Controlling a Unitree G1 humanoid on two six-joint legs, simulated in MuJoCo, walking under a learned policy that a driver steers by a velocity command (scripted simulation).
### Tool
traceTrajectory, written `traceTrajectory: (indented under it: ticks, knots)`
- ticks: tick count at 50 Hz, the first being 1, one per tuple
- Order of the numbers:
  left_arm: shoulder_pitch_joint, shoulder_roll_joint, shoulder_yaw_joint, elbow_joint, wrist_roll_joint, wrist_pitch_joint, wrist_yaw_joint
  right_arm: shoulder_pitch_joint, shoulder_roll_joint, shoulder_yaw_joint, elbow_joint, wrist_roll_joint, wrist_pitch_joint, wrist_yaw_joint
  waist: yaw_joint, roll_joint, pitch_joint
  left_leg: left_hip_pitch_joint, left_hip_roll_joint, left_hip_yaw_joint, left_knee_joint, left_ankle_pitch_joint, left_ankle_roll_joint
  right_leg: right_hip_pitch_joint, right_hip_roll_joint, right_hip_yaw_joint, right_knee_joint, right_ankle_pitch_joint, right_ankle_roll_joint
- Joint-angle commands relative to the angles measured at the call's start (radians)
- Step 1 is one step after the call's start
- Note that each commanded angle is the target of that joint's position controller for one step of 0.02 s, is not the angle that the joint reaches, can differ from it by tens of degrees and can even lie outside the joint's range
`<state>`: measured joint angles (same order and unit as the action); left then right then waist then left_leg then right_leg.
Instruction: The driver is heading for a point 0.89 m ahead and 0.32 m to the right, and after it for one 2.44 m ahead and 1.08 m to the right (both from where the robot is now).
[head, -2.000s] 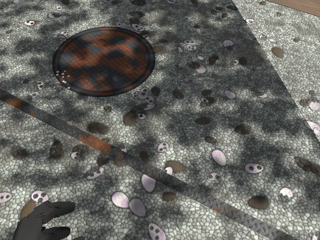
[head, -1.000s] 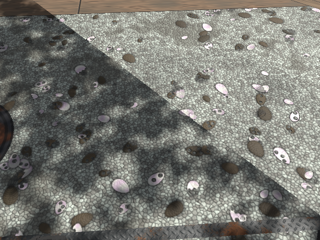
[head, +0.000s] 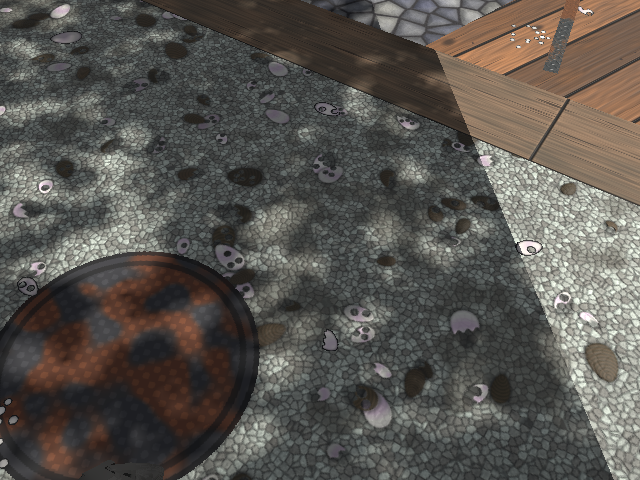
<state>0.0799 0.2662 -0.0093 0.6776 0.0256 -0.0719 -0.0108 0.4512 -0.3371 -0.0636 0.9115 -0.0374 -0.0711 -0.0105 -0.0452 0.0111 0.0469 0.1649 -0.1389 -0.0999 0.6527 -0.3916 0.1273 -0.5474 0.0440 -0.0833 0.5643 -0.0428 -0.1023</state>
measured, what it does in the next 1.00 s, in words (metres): walks ahead, turning right: left foot, then right foot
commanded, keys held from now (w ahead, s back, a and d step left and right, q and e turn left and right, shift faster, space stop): w+e+shift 0.22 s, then e+shift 0.70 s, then shift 0.08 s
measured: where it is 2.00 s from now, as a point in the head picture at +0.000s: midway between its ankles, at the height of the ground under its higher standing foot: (381, 357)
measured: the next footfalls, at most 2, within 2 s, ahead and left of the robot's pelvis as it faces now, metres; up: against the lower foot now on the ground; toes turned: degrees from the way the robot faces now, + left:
left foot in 0.38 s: +0.61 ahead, +0.07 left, +0.00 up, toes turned -22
right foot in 0.78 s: +0.61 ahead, -0.23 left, +0.00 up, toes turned -44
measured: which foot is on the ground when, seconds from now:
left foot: up 0.00-0.36, down 0.38-0.80, up 0.82-1.00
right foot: down 0.00-0.38, up 0.40-0.76, down 0.78-1.00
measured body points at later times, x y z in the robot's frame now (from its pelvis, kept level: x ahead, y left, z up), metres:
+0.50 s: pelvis +0.44 -0.01 +0.02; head +0.48 -0.03 +0.47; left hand +0.57 +0.25 -0.10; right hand +0.57 -0.31 -0.05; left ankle +0.57 +0.08 -0.70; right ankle +0.26 -0.08 -0.59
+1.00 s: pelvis +0.58 -0.09 +0.03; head +0.61 -0.14 +0.47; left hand +0.91 -0.03 -0.04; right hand +0.50 -0.41 -0.07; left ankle +0.73 +0.01 -0.65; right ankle +0.58 -0.20 -0.71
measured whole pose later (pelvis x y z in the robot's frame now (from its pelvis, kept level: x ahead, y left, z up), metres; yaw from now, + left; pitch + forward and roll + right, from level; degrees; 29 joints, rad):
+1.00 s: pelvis +0.58 -0.09 +0.03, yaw -51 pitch +2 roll +2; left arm 0.18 0.33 0.08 0.54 0.00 0.04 0.02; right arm 0.02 -0.31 -0.06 0.73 0.00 -0.02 -0.01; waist 0.02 0.00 0.10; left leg -0.54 0.00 -0.08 0.98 -0.40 -0.06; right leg -0.42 0.09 0.10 0.50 -0.11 -0.07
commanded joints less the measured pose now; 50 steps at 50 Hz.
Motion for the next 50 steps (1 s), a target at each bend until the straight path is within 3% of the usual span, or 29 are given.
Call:
traceTrajectory:
  ticks: [1,2,3,4,5,8,12,15,17,18,19,20,21,22,23,24,28,31,35,37,39,40,41,42,43,44,45,47,50]
  knots:
    - [0.452,0.269,0.114,0.109,-0.001,0.022,0.002,-0.009,-0.024,0.02,-0.147,0.012,-0.048,0.014,0.148,-0.297,-0.378,-0.862,-0.013,-0.014,0.947,-0.011,-0.065,0.974,-0.348,1.024,-0.259,-0.471,-0.295]
    - [0.331,0.213,0.11,0.086,0.001,0.016,-0.007,-0.105,-0.055,0.027,-0.164,0.009,-0.053,0.012,0.123,-0.14,-0.219,-0.923,0.08,-0.048,0.904,0.098,-0.053,0.84,-0.327,0.912,-0.295,-0.501,-0.285]
    - [0.325,0.153,0.1,0.105,-0.008,0.013,-0.014,-0.193,-0.072,0.033,-0.182,-0.007,-0.058,0.016,0.118,0.009,-0.15,-0.889,0.12,-0.039,0.821,0.13,-0.052,0.703,-0.291,0.794,-0.304,-0.437,-0.252]
    - [0.338,0.121,0.09,0.129,-0.006,0.01,-0.01,-0.249,-0.06,0.039,-0.205,-0.02,-0.055,0.02,0.095,0.057,-0.073,-0.857,0.149,-0.027,0.736,0.128,-0.058,0.569,-0.242,0.694,-0.317,-0.357,-0.218]
    - [0.352,0.099,0.078,0.159,-0.008,0.006,-0.003,-0.27,-0.041,0.047,-0.235,-0.037,-0.042,0.025,0.056,0.049,-0.025,-0.822,0.164,-0.02,0.676,0.113,-0.076,0.457,-0.19,0.625,-0.335,-0.306,-0.198]
    - [0.367,0.15,0.089,0.177,-0.017,-0.017,0.001,-0.303,-0.013,0.073,-0.282,-0.05,-0.01,0.035,0.011,-0.024,0.04,-0.823,0.216,0.015,0.486,0.057,-0.124,0.294,-0.143,0.549,-0.396,-0.256,-0.219]
    - [0.345,0.179,0.11,0.156,-0.023,-0.023,-0.003,-0.527,0.016,0.104,-0.367,-0.007,-0.019,0.057,0.068,-0.05,0.103,-0.591,0.188,0.109,0.033,0.386,-0.171,0.087,-0.062,0.429,-0.472,0.005,-0.151]
    - [0.441,0.198,0.124,0.19,-0.04,-0.007,-0.009,-0.524,0.004,0.095,-0.364,-0.001,-0.028,0.036,0.12,-0.05,0.018,-0.495,0.104,0.129,-0.089,0.512,-0.153,0.261,-0.046,0.404,-0.307,0.439,-0.062]
    - [0.46,0.205,0.129,0.197,-0.038,0.004,0.005,-0.447,-0.039,0.076,-0.347,-0.008,-0.038,0.013,0.092,-0.069,-0.066,-0.376,0.059,0.105,-0.18,0.477,-0.137,0.36,-0.016,0.421,-0.107,0.586,0.006]
    - [0.409,0.134,0.11,0.158,-0.106,0.006,0.021,-0.394,-0.082,0.033,-0.368,0.05,-0.068,-0.005,0.005,-0.055,-0.149,-0.173,0.114,-0.015,-0.273,0.579,-0.124,0.288,0.001,0.492,0.056,0.41,0.059]
    - [0.312,0.141,0.103,0.113,-0.079,0.005,0.025,-0.172,-0.134,0.014,-0.309,0.049,-0.066,-0.018,-0.118,-0.065,-0.309,0.072,0.231,-0.048,-0.178,0.638,-0.096,0.207,0.024,0.443,0.284,0.239,0.094]
    - [0.364,0.007,0.069,0.078,-0.021,0.012,0.032,-0.045,-0.17,0.011,-0.272,0.026,-0.056,-0.023,-0.085,0.142,-0.429,0.298,0.491,-0.235,-0.025,1.112,-0.052,0.006,0.12,0.319,0.605,-0.633,0.124]
    - [0.564,0.051,0.061,0.047,-0.067,0.01,0.03,-0.05,-0.188,0.001,-0.275,0.01,-0.035,-0.007,0.003,0.356,-0.625,0.404,0.739,-0.594,-0.08,1.068,0.142,-0.118,0.085,0.309,0.881,-0.686,0.148]
    - [0.515,0.129,0.078,0.047,-0.078,0.03,0.039,-0.17,-0.12,-0.001,-0.319,0.012,-0.015,-0.013,0.003,0.243,-0.542,0.28,0.65,-0.537,-0.153,0.827,0.141,-0.165,-0.018,0.267,0.916,-0.566,0.174]
    - [0.41,0.156,0.091,0.029,-0.081,0.05,0.048,-0.243,-0.033,0.016,-0.325,0.017,-0.002,-0.018,-0.002,0.17,-0.36,0.129,0.566,-0.33,-0.181,0.798,0.101,-0.21,-0.053,0.196,0.89,-0.497,0.189]
    - [0.368,0.155,0.101,0.02,-0.072,0.065,0.056,-0.295,-0.013,0.021,-0.317,0.022,0.006,-0.016,0.026,0.09,-0.257,-0.014,0.509,-0.232,-0.217,0.815,0.081,-0.2,-0.082,0.163,0.893,-0.456,0.204]
    - [0.268,0.054,0.091,-0.078,-0.062,0.099,0.047,-0.411,-0.024,-0.002,-0.267,0.029,-0.004,-0.015,0.088,0.118,-0.066,-0.354,0.451,0.027,-0.378,0.765,0.074,-0.095,-0.164,0.126,0.614,-0.387,0.196]
    - [0.235,0.059,0.09,-0.097,-0.049,0.097,0.018,-0.451,-0.078,-0.027,-0.245,0.039,-0.002,-0.025,0.092,0.098,-0.129,-0.344,0.436,0.159,-0.373,0.757,0.059,0.029,-0.165,0.105,0.357,-0.125,0.157]
    - [0.177,0.126,0.112,-0.116,-0.047,0.119,-0.024,-0.463,-0.117,-0.043,-0.222,0.075,0.003,-0.01,0.086,0.078,-0.111,-0.327,0.436,0.26,-0.305,0.668,0.015,0.147,-0.13,0.045,0.17,-0.031,0.094]
    - [0.161,0.167,0.131,-0.136,-0.046,0.127,-0.031,-0.447,-0.14,-0.054,-0.212,0.088,0.01,-0.003,0.094,0.066,-0.101,-0.305,0.442,0.284,-0.213,0.688,-0.015,0.192,-0.095,0.008,0.105,-0.077,0.054]
    - [0.289,0.223,0.167,-0.105,-0.039,0.119,-0.013,-0.414,-0.116,-0.052,-0.2,0.089,0.024,0.005,0.159,-0.019,-0.143,-0.374,0.377,0.333,0.071,0.668,-0.081,0.404,-0.015,-0.009,-0.02,-0.002,-0.019]
    - [0.317,0.34,0.195,-0.119,-0.045,0.112,0.011,-0.345,-0.062,-0.036,-0.215,0.046,0.031,0.011,0.13,-0.294,-0.129,-0.615,0.26,0.359,0.384,0.071,-0.165,0.565,-0.186,0.299,-0.097,0.542,-0.115]
    - [0.23,0.397,0.188,-0.189,-0.001,0.096,0.008,-0.296,-0.053,-0.023,-0.26,0.023,0.033,0.016,0.05,-0.396,-0.303,-0.876,0.095,0.166,0.684,-0.326,-0.207,0.734,-0.393,0.766,-0.147,0.405,-0.353]
    - [0.211,0.334,0.175,-0.213,-0.011,0.077,-0.01,-0.357,-0.123,-0.035,-0.249,0.036,0.032,0.019,0.117,-0.194,-0.357,-0.889,0.126,0.001,0.701,-0.255,-0.183,0.688,-0.387,0.748,-0.22,0.217,-0.318]
    - [0.184,0.311,0.165,-0.207,-0.024,0.063,-0.01,-0.405,-0.122,-0.034,-0.266,0.052,0.03,0.016,0.096,-0.144,-0.269,-0.89,0.14,-0.011,0.658,-0.176,-0.157,0.6,-0.348,0.672,-0.231,0.111,-0.261]
    - [0.145,0.282,0.159,-0.204,-0.044,0.064,-0.003,-0.4,-0.108,-0.033,-0.25,0.039,0.031,0.005,0.064,-0.062,-0.201,-0.876,0.166,-0.018,0.575,-0.113,-0.153,0.515,-0.289,0.6,-0.231,0.041,-0.198]
    - [0.091,0.257,0.15,-0.217,-0.05,0.074,0.01,-0.395,-0.118,-0.036,-0.243,0.028,0.036,-0.005,0.038,-0.066,-0.174,-0.826,0.175,-0.021,0.485,-0.066,-0.156,0.427,-0.255,0.544,-0.225,0.04,-0.165]
    - [0.036,0.242,0.144,-0.241,-0.026,0.09,0.031,-0.367,-0.1,-0.033,-0.22,0.031,0.045,-0.001,0.013,-0.087,-0.182,-0.716,0.145,0.011,0.386,-0.011,-0.178,0.331,-0.204,0.47,-0.214,0.122,-0.147]
    - [0.061,0.227,0.14,-0.226,-0.023,0.099,0.047,-0.335,-0.048,-0.014,-0.197,0.039,0.056,0.003,0.032,-0.081,-0.236,-0.616,0.136,0.028,0.248,0.037,-0.211,0.301,-0.19,0.426,-0.167,0.208,-0.142]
